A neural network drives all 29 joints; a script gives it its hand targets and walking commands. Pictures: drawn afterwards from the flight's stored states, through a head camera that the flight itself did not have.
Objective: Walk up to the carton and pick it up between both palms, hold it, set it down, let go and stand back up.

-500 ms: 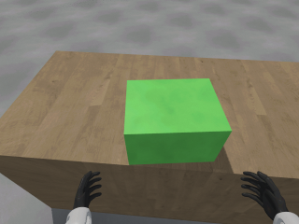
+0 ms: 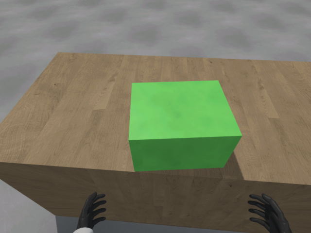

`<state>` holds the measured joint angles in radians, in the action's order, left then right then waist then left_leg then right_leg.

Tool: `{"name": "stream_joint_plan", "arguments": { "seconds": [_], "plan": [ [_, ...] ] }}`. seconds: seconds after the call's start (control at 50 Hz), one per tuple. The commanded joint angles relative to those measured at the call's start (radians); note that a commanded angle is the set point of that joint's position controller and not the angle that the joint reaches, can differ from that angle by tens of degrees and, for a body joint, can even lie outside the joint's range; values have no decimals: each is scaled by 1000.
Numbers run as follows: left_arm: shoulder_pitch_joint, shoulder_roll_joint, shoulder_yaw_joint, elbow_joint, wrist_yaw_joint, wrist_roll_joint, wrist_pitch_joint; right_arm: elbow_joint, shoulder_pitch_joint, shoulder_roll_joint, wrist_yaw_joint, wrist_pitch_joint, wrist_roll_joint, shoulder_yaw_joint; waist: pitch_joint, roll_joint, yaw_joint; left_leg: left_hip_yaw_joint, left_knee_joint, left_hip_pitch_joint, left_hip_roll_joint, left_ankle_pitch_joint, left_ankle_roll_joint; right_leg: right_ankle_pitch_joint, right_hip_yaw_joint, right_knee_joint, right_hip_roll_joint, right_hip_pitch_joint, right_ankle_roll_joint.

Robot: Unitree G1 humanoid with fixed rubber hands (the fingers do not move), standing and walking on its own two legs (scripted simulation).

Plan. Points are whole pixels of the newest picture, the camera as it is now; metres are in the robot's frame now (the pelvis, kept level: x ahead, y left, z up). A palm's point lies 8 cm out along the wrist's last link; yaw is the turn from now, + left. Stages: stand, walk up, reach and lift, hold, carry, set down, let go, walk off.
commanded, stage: set down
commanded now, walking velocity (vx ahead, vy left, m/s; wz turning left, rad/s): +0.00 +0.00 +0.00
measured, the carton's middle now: (177, 124) +0.44 +0.00 +0.00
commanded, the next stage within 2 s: let go in 0.34 s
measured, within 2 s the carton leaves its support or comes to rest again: neither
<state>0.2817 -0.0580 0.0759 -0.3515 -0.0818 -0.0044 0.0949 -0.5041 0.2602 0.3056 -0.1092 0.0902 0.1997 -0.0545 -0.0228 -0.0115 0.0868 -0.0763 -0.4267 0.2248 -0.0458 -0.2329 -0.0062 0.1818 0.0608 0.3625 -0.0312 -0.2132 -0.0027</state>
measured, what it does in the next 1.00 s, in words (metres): stands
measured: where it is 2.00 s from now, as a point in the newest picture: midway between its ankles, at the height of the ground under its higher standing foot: outside the picture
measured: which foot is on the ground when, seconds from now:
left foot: down 0.00-1.00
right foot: down 0.00-1.00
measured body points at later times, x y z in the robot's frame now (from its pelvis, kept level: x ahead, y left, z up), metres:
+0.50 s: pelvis +0.02 +0.00 +0.00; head +0.05 +0.01 +0.45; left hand +0.15 +0.22 -0.10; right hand +0.19 -0.24 -0.09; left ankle -0.01 +0.11 -0.74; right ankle +0.00 -0.13 -0.74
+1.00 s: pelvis +0.02 +0.00 +0.00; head +0.04 +0.01 +0.45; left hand +0.13 +0.24 -0.12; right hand +0.19 -0.26 -0.10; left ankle -0.01 +0.11 -0.74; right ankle +0.00 -0.13 -0.74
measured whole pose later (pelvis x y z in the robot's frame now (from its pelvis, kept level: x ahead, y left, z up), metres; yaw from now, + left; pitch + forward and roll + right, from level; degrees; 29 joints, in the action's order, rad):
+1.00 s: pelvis +0.02 +0.00 +0.00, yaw +0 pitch +2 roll -1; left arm 0.25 -0.14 0.08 -0.64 -0.02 0.00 0.00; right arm -0.78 0.18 0.26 0.00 0.12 0.07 -0.05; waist 0.01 -0.01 0.09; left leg -0.08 -0.43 0.19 -0.04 -0.27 -0.01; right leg 0.23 0.06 0.40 -0.03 -0.19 0.00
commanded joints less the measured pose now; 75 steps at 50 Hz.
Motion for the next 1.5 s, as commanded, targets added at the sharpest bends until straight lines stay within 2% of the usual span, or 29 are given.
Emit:
{"name": "stream_joint_plan", "arguments": {
  "seconds": [0.0, 0.06, 0.1, 0.12, 0.18, 0.28, 0.3, 0.36, 0.38, 0.44, 0.66, 0.86, 0.88, 0.9, 0.94, 0.96, 1.0, 1.02, 1.08, 1.1, 1.12, 1.14, 1.2, 1.22, 1.28, 1.3, 1.36, 1.42, 1.48],
  "plan": [
    [-114, -208, -78, 107, 13, -33, -38, 12, -107, 42, 24, 76, -128, -28, -7, -12, -107, 36, 83, -104, 42, 59, -4, -8, -34, -76, 12, 18, 54],
    [-130, -220, -73, 133, 11, -35, -50, 24, -117, 32, 32, 91, -141, -34, -26, -17, -102, 34, 81, -107, 42, 61, -2, -13, -39, -72, 13, 23, 49],
    [-133, -222, -72, 76, 21, -35, -44, -7, -123, 17, 41, 93, -157, -29, 3, -31, -107, 25, 76, -99, 45, 42, 1, -2, -31, -75, 18, 20, 45],
    [-143, -227, -71, 104, 17, -32, -50, 1, -127, 20, 41, 102, -155, -34, -19, -21, -103, 31, 77, -105, 42, 53, -1, -13, -38, -68, 14, 23, 47],
    [-140, -228, -68, 52, 29, -24, -47, -44, -120, 5, 53, 113, -172, -25, -3, -21, -106, 24, 69, -109, 47, 59, 2, -27, -36, -67, 20, 29, 40],
    [-137, -226, -73, 82, 30, -20, -59, -69, -120, 10, 61, 147, -174, -31, -38, 13, -106, 30, 56, -142, 42, 131, -12, -91, -49, -54, 11, 52, 40],
    [-126, -225, -71, 25, 39, -13, -51, -97, -118, -2, 67, 145, -184, -22, -22, 1, -111, 27, 54, -145, 45, 130, -12, -90, -46, -59, 11, 52, 38],
    [-118, -238, -61, 40, 47, -11, -62, -107, -115, -7, 73, 167, -182, -10, -45, -14, -105, 24, 39, -165, 50, 178, -12, -144, -52, -51, 11, 57, 27],
    [-111, -236, -64, -7, 56, -9, -56, -134, -110, -16, 79, 168, -193, -7, -33, -26, -114, 24, 38, -169, 51, 173, -10, -153, -47, -55, 15, 61, 27],
    [-123, -241, -55, 7, 60, -7, -65, -149, -107, -13, 88, 189, -194, -6, -39, -15, -113, 25, 33, -182, 50, 203, -16, -193, -52, -47, 11, 79, 22],
    [-121, -244, -47, -8, 70, 19, -83, -216, -126, -13, 98, 234, -193, 14, -58, -12, -114, 28, 14, -220, 50, 280, -23, -321, -58, -29, 10, 113, 14],
    [-119, -233, -56, -41, 69, 31, -82, -269, -156, 4, 97, 242, -191, 13, -58, -5, -116, 32, -1, -240, 50, 295, -24, -352, -68, -29, 2, 98, 17],
    [-38, -401, 62, -165, 58, 46, -113, -241, -68, 216, 125, 108, -259, -51, -206, -78, -58, 99, -65, -130, -82, 597, 18, -477, -27, 150, 93, 136, 37],
    [-23, -383, 55, -179, 56, 36, -118, -214, -62, 224, 137, 57, -255, -63, -234, -63, -70, 111, -54, -164, -94, 582, 41, -394, -2, 137, 98, 131, 26],
    [-60, -360, 46, -210, 61, 41, -122, -189, -103, 206, 141, 13, -251, -60, -155, 15, -72, 95, -44, -135, -78, 458, 31, -295, 25, 94, 101, 77, 14],
    [-83, -361, 43, -228, 62, 42, -121, -196, -99, 194, 139, 1, -249, -57, -106, 25, -78, 96, -26, -108, -65, 375, 26, -248, 38, 73, 108, 58, 18],
    [-91, -373, 43, -273, 68, 54, -129, -204, -101, 188, 130, -7, -250, -54, -82, -10, -81, 110, -5, -107, -64, 267, 33, -189, 45, 58, 103, 41, 22],
    [-75, -379, 40, -303, 69, 54, -131, -202, -104, 187, 127, -11, -255, -53, -78, -36, -80, 112, 5, -117, -67, 266, 39, -179, 41, 55, 97, 32, 19],
    [-77, -392, 32, -358, 70, 54, -136, -211, -111, 204, 123, -14, -251, -57, -78, -9, -73, 119, 19, -114, -68, 217, 45, -153, 55, 37, 101, 36, 25],
    [-90, -411, 34, -375, 70, 55, -137, -217, -94, 195, 122, -18, -250, -55, -69, 11, -82, 113, 18, -117, -63, 214, 39, -152, 63, 33, 105, 37, 29],
    [-85, -405, 33, -391, 71, 54, -140, -219, -96, 195, 123, -21, -250, -54, -75, -7, -79, 113, 19, -130, -67, 232, 43, -164, 64, 36, 105, 36, 27],
    [-84, -416, 32, -405, 71, 52, -140, -221, -95, 209, 123, -20, -244, -57, -80, 17, -80, 113, 14, -129, -67, 224, 43, -177, 72, 36, 110, 34, 33],
    [-78, -415, 30, -443, 70, 52, -146, -230, -92, 207, 122, -24, -242, -56, -88, -6, -78, 116, 21, -135, -72, 259, 46, -222, 69, 40, 113, 56, 35],
    [-70, -410, 27, -453, 72, 46, -149, -234, -95, 211, 124, -23, -244, -53, -94, 12, -66, 115, 19, -136, -73, 280, 48, -237, 72, 45, 115, 66, 36],
    [-88, -436, 35, -475, 66, 48, -151, -232, -107, 195, 125, -26, -239, -53, -96, 14, -72, 120, 15, -149, -76, 329, 48, -282, 73, 45, 119, 72, 40],
    [-79, -424, 31, -480, 66, 50, -149, -230, -107, 197, 124, -25, -241, -53, -102, 37, -68, 118, 14, -150, -72, 326, 46, -282, 78, 44, 120, 85, 41],
    [-84, -429, 31, -495, 65, 47, -150, -235, -99, 200, 127, -28, -241, -52, -101, 10, -74, 120, 17, -171, -79, 336, 48, -284, 71, 41, 120, 68, 40],
    [-80, -426, 31, -497, 65, 46, -150, -237, -97, 201, 128, -26, -239, -53, -101, 40, -73, 125, 17, -160, -81, 349, 51, -305, 71, 41, 123, 83, 42],
    [-83, -432, 32, -505, 68, 46, -153, -237, -89, 192, 127, -27, -237, -51, -97, 5, -71, 124, 16, -166, -80, 346, 51, -298, 70, 40, 123, 79, 43]
  ]
}}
